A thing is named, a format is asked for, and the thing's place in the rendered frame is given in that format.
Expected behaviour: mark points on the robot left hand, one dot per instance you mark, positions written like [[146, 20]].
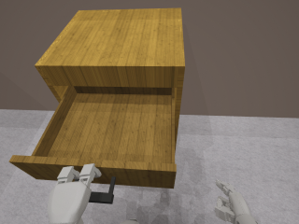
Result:
[[68, 200]]

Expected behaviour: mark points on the right robot forearm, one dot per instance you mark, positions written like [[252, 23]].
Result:
[[245, 219]]

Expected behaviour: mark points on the handle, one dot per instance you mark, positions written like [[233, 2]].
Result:
[[103, 197]]

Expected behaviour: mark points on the cabinet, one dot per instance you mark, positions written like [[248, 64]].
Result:
[[138, 48]]

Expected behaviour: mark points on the drawer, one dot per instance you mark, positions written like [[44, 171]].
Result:
[[127, 132]]

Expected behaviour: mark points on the robot right hand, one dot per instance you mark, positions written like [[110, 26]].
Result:
[[229, 210]]

